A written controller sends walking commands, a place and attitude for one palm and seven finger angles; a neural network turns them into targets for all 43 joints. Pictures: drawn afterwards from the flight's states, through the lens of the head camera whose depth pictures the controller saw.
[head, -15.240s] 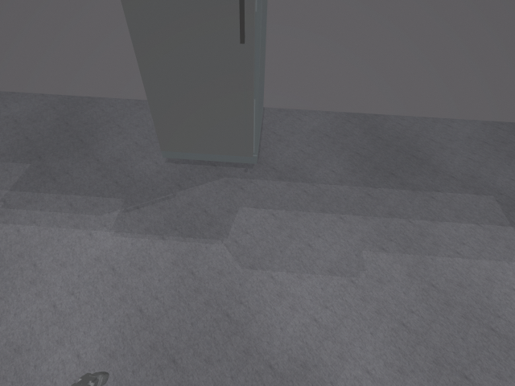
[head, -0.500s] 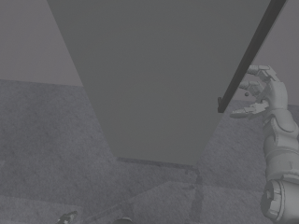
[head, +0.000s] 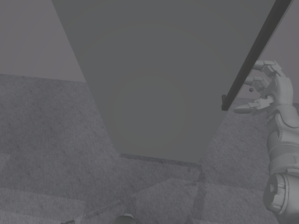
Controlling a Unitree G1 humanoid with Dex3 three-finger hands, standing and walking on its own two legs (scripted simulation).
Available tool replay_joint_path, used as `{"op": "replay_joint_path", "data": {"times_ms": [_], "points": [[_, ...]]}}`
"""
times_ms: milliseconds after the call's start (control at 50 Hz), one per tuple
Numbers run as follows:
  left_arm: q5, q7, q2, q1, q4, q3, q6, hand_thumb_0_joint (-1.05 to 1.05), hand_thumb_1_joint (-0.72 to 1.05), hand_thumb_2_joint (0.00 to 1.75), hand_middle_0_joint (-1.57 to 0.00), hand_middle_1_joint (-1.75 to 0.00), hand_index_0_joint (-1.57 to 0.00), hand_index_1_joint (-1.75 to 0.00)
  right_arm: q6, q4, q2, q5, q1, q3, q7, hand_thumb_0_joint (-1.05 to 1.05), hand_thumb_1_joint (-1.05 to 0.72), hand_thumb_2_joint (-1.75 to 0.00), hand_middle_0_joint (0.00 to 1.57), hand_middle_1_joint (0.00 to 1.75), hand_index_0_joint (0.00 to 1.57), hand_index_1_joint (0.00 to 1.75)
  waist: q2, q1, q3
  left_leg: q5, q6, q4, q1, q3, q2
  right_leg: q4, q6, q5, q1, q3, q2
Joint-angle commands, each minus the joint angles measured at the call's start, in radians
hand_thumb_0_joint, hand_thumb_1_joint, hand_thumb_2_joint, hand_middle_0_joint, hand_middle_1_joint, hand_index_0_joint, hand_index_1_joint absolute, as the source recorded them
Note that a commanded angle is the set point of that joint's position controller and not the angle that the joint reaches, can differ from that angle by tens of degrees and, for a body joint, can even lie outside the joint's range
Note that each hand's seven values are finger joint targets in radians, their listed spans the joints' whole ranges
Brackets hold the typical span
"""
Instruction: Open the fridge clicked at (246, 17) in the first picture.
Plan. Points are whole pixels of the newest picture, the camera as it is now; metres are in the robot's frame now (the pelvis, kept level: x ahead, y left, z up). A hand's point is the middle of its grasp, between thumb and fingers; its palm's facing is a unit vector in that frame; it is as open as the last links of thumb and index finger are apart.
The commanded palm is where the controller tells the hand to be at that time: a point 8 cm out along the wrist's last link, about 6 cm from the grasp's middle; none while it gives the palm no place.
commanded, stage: slide the fingers in behind the handle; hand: right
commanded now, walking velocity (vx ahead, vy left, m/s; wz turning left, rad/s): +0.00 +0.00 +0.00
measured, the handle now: (257, 39) +0.51 -0.17 +0.23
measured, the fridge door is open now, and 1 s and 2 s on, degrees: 0 0 0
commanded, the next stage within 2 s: grip the handle and tug to test in 1.66 s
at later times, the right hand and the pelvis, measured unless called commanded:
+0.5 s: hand (245, 93) +0.45 -0.18 +0.11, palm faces -0.02 +1.00 +0.02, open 14.0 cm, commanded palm +0.42 -0.23 +0.11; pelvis +0.01 +0.00 +0.00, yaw +0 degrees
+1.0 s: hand (237, 93) +0.44 -0.16 +0.11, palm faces -0.01 +1.00 +0.01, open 14.0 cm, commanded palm +0.42 -0.21 +0.11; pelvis +0.01 +0.01 +0.00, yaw +0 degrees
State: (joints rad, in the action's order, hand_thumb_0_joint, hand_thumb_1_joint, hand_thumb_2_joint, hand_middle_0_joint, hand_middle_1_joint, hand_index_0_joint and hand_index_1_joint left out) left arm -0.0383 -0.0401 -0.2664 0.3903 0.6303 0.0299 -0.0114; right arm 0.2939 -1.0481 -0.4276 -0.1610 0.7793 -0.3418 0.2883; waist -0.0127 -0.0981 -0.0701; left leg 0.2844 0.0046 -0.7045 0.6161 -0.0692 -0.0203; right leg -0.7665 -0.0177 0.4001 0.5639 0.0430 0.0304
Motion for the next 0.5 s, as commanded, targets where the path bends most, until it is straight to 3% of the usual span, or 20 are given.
{"op": "replay_joint_path", "data": {"times_ms": [0, 20, 40, 60, 140, 240, 280, 340, 420, 440, 460, 480], "points": [[0.003, -0.014, -0.163, 0.061, -0.1, -0.055, -0.027, 0.0, 0.9, 0.9, -0.2, -0.3, -0.2, -0.3, 0.06, 0.224, -0.221, -0.018, 0.417, -0.021, -0.004, 0.0, 0.5, -0.3, 0.3, 1.2, 0.3, 1.2, -0.038, 0.002, -0.343, -0.238, 0.019, 0.046, -0.24, 0.037, 0.037, 0.115, -0.004, -0.258, -0.09, -0.047, -0.024], [0.003, -0.015, -0.164, 0.061, -0.1, -0.056, -0.026, 0.0, 0.9, 0.9, -0.2, -0.3, -0.2, -0.3, 0.058, 0.226, -0.231, -0.018, 0.415, -0.029, -0.006, 0.0, 0.5, -0.3, 0.3, 1.2, 0.3, 1.2, -0.013, 0.003, -0.338, -0.24, 0.019, 0.047, -0.254, 0.039, 0.038, 0.117, -0.006, -0.254, -0.078, -0.048, -0.023], [0.004, -0.015, -0.164, 0.061, -0.109, -0.056, -0.027, 0.0, 0.9, 0.9, -0.2, -0.3, -0.2, -0.3, 0.063, 0.254, -0.225, -0.025, 0.404, -0.027, -0.006, 0.0, 0.5, -0.3, 0.3, 1.2, 0.3, 1.2, -0.021, 0.009, -0.357, -0.253, 0.022, 0.043, -0.273, 0.037, 0.037, 0.116, -0.007, -0.273, -0.085, -0.047, -0.025], [0.004, -0.016, -0.165, 0.057, -0.11, -0.059, -0.027, 0.0, 0.9, 0.9, -0.2, -0.3, -0.2, -0.3, 0.065, 0.269, -0.262, -0.022, 0.39, -0.061, -0.009, 0.0, 0.5, -0.3, 0.3, 1.2, 0.3, 1.2, -0.035, 0.019, -0.379, -0.269, 0.021, 0.042, -0.279, 0.042, 0.037, 0.114, -0.006, -0.287, -0.096, -0.044, -0.023], [0.001, -0.015, -0.156, 0.045, -0.123, -0.057, -0.027, 0.0, 0.9, 0.9, -0.2, -0.3, -0.2, -0.3, 0.062, 0.317, -0.206, -0.027, 0.38, -0.011, -0.007, 0.0, 0.5, -0.3, 0.3, 1.2, 0.3, 1.2, -0.051, 0.009, -0.362, -0.267, 0.023, 0.043, -0.266, 0.038, 0.039, 0.113, -0.007, -0.295, -0.113, -0.045, -0.023], [-0.002, -0.019, -0.155, 0.036, -0.117, -0.057, -0.031, 0.0, 0.9, 0.9, -0.2, -0.3, -0.2, -0.3, 0.051, 0.355, -0.182, -0.036, 0.398, 0.012, -0.012, 0.0, 0.5, -0.3, 0.3, 1.2, 0.3, 1.2, -0.046, 0.001, -0.353, -0.266, 0.023, 0.047, -0.262, 0.033, 0.039, 0.117, -0.005, -0.296, -0.128, -0.051, -0.022], [-0.002, -0.016, -0.15, 0.031, -0.112, -0.057, -0.036, 0.0, 0.9, 0.9, -0.2, -0.3, -0.2, -0.3, 0.044, 0.366, -0.133, -0.031, 0.401, 0.049, -0.018, 0.0, 0.5, -0.3, 0.3, 1.2, 0.3, 1.2, -0.103, -0.002, -0.366, -0.267, 0.025, 0.046, -0.219, 0.028, 0.039, 0.114, 0.004, -0.33, -0.18, -0.059, -0.02], [0.003, -0.012, -0.154, 0.04, -0.105, -0.059, -0.038, 0.0, 0.9, 0.9, -0.2, -0.3, -0.2, -0.3, 0.039, 0.36, -0.149, -0.037, 0.371, 0.021, -0.037, 0.0, 0.5, -0.3, 0.3, 1.2, 0.3, 1.2, -0.04, 0.008, -0.366, -0.289, 0.026, 0.045, -0.243, 0.023, 0.041, 0.11, 0.003, -0.36, -0.173, -0.064, -0.02], [0.003, -0.003, -0.147, 0.029, -0.107, -0.061, -0.036, 0.0, 0.9, 0.9, -0.2, -0.3, -0.2, -0.3, 0.027, 0.365, -0.098, -0.024, 0.345, 0.056, -0.051, 0.0, 0.5, -0.3, 0.3, 1.2, 0.3, 1.2, -0.06, 0.012, -0.363, -0.304, 0.025, 0.038, -0.233, 0.02, 0.039, 0.112, 0.009, -0.387, -0.183, -0.063, -0.019], [0.003, -0.002, -0.148, 0.033, -0.111, -0.061, -0.034, 0.0, 0.9, 0.9, -0.2, -0.3, -0.2, -0.3, 0.025, 0.364, -0.098, -0.027, 0.324, 0.051, -0.057, 0.0, 0.5, -0.3, 0.3, 1.2, 0.3, 1.2, -0.025, 0.017, -0.358, -0.31, 0.027, 0.038, -0.246, 0.017, 0.04, 0.111, 0.007, -0.397, -0.173, -0.065, -0.018], [0.004, -0.002, -0.151, 0.03, -0.109, -0.062, -0.032, 0.0, 0.9, 0.9, -0.2, -0.3, -0.2, -0.3, 0.024, 0.362, -0.128, -0.025, 0.327, 0.023, -0.064, 0.0, 0.5, -0.3, 0.3, 1.2, 0.3, 1.2, -0.022, 0.019, -0.362, -0.321, 0.025, 0.035, -0.254, 0.021, 0.039, 0.111, 0.007, -0.395, -0.165, -0.062, -0.018], [0.003, -0.001, -0.148, 0.026, -0.113, -0.061, -0.029, 0.0, 0.9, 0.9, -0.2, -0.3, -0.2, -0.3, 0.022, 0.372, -0.114, -0.02, 0.333, 0.041, -0.067, 0.0, 0.5, -0.3, 0.3, 1.2, 0.3, 1.2, -0.028, 0.016, -0.36, -0.325, 0.024, 0.035, -0.257, 0.022, 0.039, 0.112, 0.007, -0.396, -0.162, -0.06, -0.019]]}}
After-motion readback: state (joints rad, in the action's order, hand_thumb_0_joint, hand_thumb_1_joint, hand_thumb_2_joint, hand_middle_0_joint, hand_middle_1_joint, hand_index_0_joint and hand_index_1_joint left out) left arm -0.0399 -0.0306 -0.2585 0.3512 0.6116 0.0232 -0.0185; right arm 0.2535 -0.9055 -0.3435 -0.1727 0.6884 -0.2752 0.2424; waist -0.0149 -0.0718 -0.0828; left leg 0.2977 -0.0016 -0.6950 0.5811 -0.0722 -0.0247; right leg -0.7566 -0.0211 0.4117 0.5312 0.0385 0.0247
